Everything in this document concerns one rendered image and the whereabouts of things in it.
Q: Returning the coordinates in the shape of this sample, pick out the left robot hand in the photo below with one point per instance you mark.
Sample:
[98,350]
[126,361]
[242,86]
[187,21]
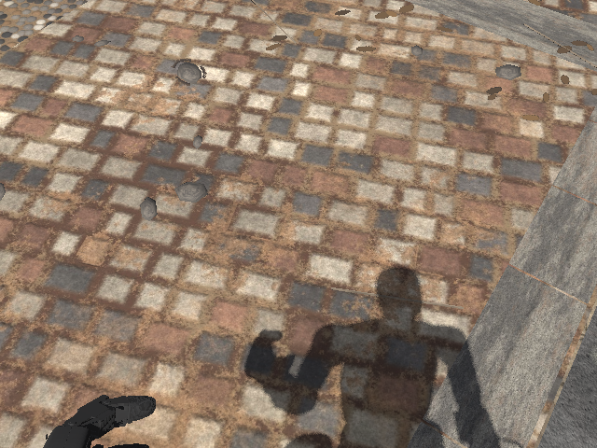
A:
[98,417]

